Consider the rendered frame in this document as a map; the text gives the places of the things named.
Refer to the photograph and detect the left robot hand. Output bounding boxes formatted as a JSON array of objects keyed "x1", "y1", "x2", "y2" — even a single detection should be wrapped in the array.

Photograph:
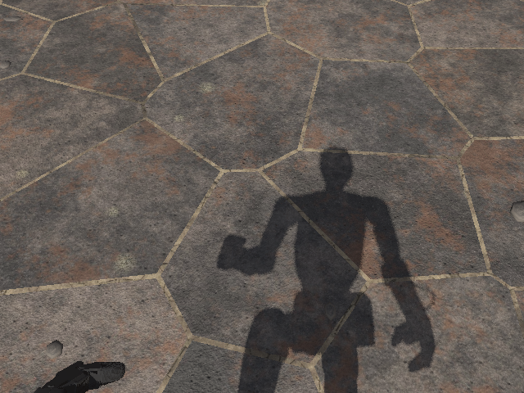
[{"x1": 34, "y1": 361, "x2": 125, "y2": 393}]

